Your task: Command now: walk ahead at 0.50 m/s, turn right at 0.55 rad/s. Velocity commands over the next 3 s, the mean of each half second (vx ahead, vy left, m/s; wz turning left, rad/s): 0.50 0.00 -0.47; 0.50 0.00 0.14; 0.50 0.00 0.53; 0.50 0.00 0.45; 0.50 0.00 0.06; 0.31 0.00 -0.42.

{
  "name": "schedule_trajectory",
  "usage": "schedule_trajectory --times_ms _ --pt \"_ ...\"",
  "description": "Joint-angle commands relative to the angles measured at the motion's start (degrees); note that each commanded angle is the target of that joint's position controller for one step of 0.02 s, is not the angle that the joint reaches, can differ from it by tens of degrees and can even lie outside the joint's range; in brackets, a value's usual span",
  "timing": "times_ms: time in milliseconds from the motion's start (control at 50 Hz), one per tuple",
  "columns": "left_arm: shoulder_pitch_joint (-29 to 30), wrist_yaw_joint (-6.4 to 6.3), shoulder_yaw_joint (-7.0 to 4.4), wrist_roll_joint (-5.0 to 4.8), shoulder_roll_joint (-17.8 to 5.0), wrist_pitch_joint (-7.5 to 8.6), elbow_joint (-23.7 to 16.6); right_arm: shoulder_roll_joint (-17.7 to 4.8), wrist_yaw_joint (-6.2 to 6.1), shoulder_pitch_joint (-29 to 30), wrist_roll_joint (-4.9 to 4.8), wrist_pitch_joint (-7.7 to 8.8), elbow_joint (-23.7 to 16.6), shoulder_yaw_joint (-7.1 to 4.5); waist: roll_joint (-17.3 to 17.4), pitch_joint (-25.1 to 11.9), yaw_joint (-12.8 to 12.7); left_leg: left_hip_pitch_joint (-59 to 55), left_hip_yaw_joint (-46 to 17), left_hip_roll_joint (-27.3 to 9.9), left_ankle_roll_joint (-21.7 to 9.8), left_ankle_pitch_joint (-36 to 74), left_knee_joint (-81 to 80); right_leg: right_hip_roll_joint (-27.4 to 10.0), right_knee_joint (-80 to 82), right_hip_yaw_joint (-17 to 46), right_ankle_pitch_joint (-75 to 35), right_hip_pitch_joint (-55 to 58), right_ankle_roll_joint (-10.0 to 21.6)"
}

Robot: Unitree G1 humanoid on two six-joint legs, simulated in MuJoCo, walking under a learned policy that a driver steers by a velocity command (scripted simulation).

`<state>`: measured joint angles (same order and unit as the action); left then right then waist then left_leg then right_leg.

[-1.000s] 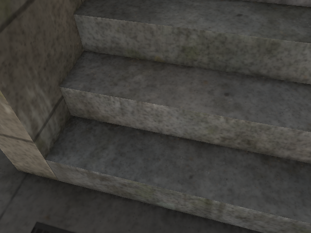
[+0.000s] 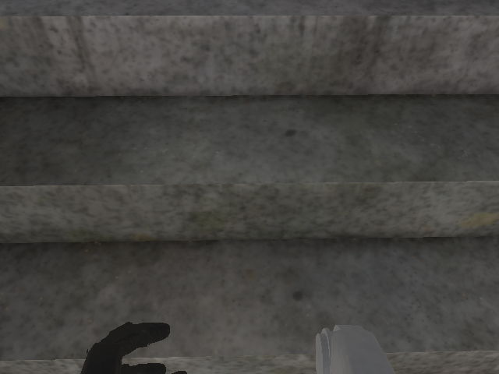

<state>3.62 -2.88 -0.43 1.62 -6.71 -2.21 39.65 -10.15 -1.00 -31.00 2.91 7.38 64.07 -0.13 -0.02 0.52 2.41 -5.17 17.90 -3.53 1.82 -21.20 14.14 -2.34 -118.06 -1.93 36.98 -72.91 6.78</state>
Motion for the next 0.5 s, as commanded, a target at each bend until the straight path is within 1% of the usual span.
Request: schedule_trajectory --times_ms 20,40,60,80,100,120,140,160,180,200,220,240,260,280,300,320,340,360,380,400,420,440,460,480,500 --pt "12.41 2.24 3.72 -0.51 1.81 1.34 -13.35 -8.27 -1.21 5.44 -2.41 -1.32 -3.01 -0.37 -0.45 7.53 -4.86 17.68 -0.60 -10.15 -8.94 32.21 -17.75 -3.05 32.11 -7.13 -4.73 14.45 1.65" --pt "6.68 2.33 3.18 -0.87 0.77 0.59 -11.19 -9.10 -1.19 5.05 -3.75 -1.39 -4.46 -0.38 1.36 0.05 -5.04 18.97 0.05 -10.16 -11.26 62.79 -13.84 1.63 35.16 -11.62 -10.84 32.36 2.33" --pt "-2.63 2.68 1.57 -0.50 -2.41 0.11 -7.80 -14.95 -1.66 7.02 -4.79 -1.11 -7.29 -1.49 5.73 -7.16 -8.36 13.71 0.16 -12.61 -11.83 97.25 -2.53 6.72 37.12 -14.89 -8.40 41.08 2.15" --pt "-19.80 2.21 -0.14 0.06 -6.24 0.36 -4.07 -19.30 -0.60 10.83 -6.17 -1.22 -9.81 -3.10 14.22 -20.39 -15.75 8.09 -2.09 -15.38 -11.86 125.64 16.42 9.21 37.34 -12.54 -13.52 53.17 4.83" --pt "-23.71 2.44 -2.07 -0.17 -10.74 1.30 -2.54 -23.48 1.17 12.00 -8.38 -1.66 -12.82 -4.62 15.67 -27.19 -18.63 8.31 -3.78 -12.13 -9.35 124.33 37.26 11.16 52.59 -2.06 -13.19 60.77 6.61" --pt "-22.92 1.47 -4.32 -0.57 -17.68 1.43 -0.74 -17.02 3.67 16.85 -6.04 -0.46 -18.03 -4.00 -1.38 -24.70 -15.75 32.01 -7.40 -0.55 -3.17 55.33 65.38 -2.25 75.21 31.86 -19.47 69.98 12.74" --pt "-18.37 0.40 -7.15 -0.15 -24.51 -0.08 -0.74 -12.79 5.32 15.78 -2.64 0.18 -20.97 -3.76 -10.01 -30.82 -10.83 41.81 -19.67 8.02 -2.48 13.22 86.03 -9.41 95.03 59.43 -27.53 73.99 11.66" --pt "-14.66 0.79 -7.05 -0.29 -22.07 -0.13 -0.56 -7.33 5.41 15.14 -0.66 -0.61 -23.05 -2.40 -4.62 -27.73 -6.76 46.34 -25.06 4.58 -4.21 16.73 94.03 -10.23 96.40 57.44 -12.22 68.93 8.09" --pt "-14.11 1.18 -5.35 -0.16 -16.83 0.18 2.87 -4.09 4.50 17.07 0.04 -1.75 -24.08 -1.59 1.13 -16.68 -3.87 49.91 -23.14 3.10 -4.46 20.68 94.67 -7.81 95.17 51.52 -1.21 58.19 6.04" --pt "-13.05 1.40 -4.05 0.22 -11.55 0.69 5.86 -0.51 2.89 18.29 0.62 -2.49 -25.58 -0.67 1.10 -7.09 -1.12 53.42 -22.33 3.01 -5.00 21.40 99.12 -4.72 92.90 45.89 2.28 48.66 4.98" --pt "-12.50 1.45 -2.97 0.35 -8.04 1.46 8.30 1.51 1.28 21.65 1.54 -3.48 -27.47 0.07 0.10 -1.10 0.69 58.14 -22.61 3.13 -5.61 19.44 103.02 -2.15 90.84 38.06 -0.38 43.43 4.41" --pt "-12.14 2.31 -2.20 0.79 -6.11 2.74 9.54 2.72 0.46 20.59 1.37 -4.35 -29.13 0.76 -4.16 -1.63 2.47 61.12 -23.33 3.74 -6.72 18.06 110.17 -1.19 90.59 33.26 -4.68 43.23 4.12" --pt "-17.07 5.99 -0.69 2.82 -5.94 4.05 10.56 -2.27 4.53 16.23 -1.91 -3.85 -26.53 1.00 -8.35 -2.91 -0.14 73.57 -37.59 8.69 -13.31 21.93 109.26 -1.05 90.07 32.25 -16.11 45.73 5.67" --pt "-22.40 7.74 -1.00 5.08 -6.76 4.62 14.50 -4.14 4.48 18.53 -2.44 -3.83 -27.84 0.25 -2.67 -2.01 -0.27 76.82 -36.54 8.42 -14.09 24.13 107.42 -3.48 90.94 30.40 -28.95 46.77 5.05" --pt "-20.75 8.50 -1.84 5.42 -8.97 5.02 15.20 -4.07 4.06 23.23 -3.53 -3.48 -29.05 0.67 1.65 -1.88 1.90 75.34 -31.38 6.09 -15.61 25.30 100.03 -0.96 92.77 22.29 -24.76 43.76 -0.49" --pt "-22.05 8.21 -2.25 4.84 -11.64 5.26 14.97 -3.22 4.70 24.73 -2.28 -3.12 -30.50 1.83 -4.91 -3.84 1.81 80.56 -28.00 7.08 -14.71 18.38 111.22 -1.77 94.24 22.93 -24.15 45.84 3.63" --pt "-24.35 7.96 -1.44 4.83 -9.37 5.81 16.32 -2.85 4.78 24.46 -1.91 -3.01 -29.64 2.18 -3.92 -4.78 2.30 85.08 -26.31 7.18 -14.03 18.10 116.90 -1.94 94.36 21.27 -22.76 48.82 4.17" --pt "-28.41 8.25 -0.40 5.43 -7.82 5.78 19.09 -0.04 4.71 24.05 -0.90 -3.69 -29.14 3.41 -3.48 -3.41 2.69 91.49 -27.22 7.40 -14.13 17.75 124.12 -2.29 94.62 24.21 -18.85 50.38 4.80" --pt "-31.55 8.55 0.12 5.88 -7.34 6.14 20.06 0.58 4.51 25.54 -1.23 -3.72 -28.89 3.82 -0.69 -1.49 2.10 94.93 -26.66 7.25 -14.51 17.93 124.37 -1.64 94.71 22.74 -15.80 51.86 2.86" --pt "-32.46 9.61 0.30 7.56 -9.73 6.29 20.27 -1.04 4.12 29.00 -1.70 -4.66 -30.86 3.81 2.49 -2.99 2.23 90.00 -24.37 7.07 -13.91 25.46 112.89 0.45 94.95 18.76 -18.98 48.07 0.77" --pt "-29.91 10.06 -0.33 6.21 -11.95 7.17 18.37 -3.24 4.16 32.16 -2.45 -5.27 -32.05 3.16 -0.30 -3.53 2.27 84.38 -19.13 4.50 -12.64 25.31 106.86 1.03 98.31 15.61 -21.06 43.43 0.44" --pt "-27.48 10.31 -1.41 4.50 -15.36 7.57 16.69 -6.14 4.23 38.91 -3.58 -6.84 -34.93 2.48 -5.79 -4.42 1.75 79.43 -12.27 3.41 -10.23 18.83 104.49 0.06 103.80 15.89 -28.72 37.80 4.34" --pt "-29.17 10.45 -0.47 4.28 -13.24 7.24 18.19 -3.58 4.85 41.46 -3.35 -8.22 -36.10 2.89 -7.01 -5.91 1.89 73.03 -9.76 3.38 -9.84 16.68 101.29 -1.01 105.27 16.07 -36.77 34.90 6.99" --pt "-26.96 11.36 0.71 3.38 -11.58 7.27 17.64 -1.60 5.04 39.87 -1.70 -9.46 -35.44 3.31 -7.48 -6.52 4.39 62.84 -8.37 3.74 -9.34 14.03 92.89 -3.21 106.75 13.94 -55.88 32.79 10.38" --pt "-25.72 11.76 -0.36 0.67 -15.54 8.19 16.55 -4.68 6.06 42.37 -1.70 -10.88 -36.02 2.53 -8.94 -11.23 5.35 49.53 -2.20 7.01 -7.44 9.35 79.96 -5.37 108.10 13.26 -92.15 32.82 12.70"
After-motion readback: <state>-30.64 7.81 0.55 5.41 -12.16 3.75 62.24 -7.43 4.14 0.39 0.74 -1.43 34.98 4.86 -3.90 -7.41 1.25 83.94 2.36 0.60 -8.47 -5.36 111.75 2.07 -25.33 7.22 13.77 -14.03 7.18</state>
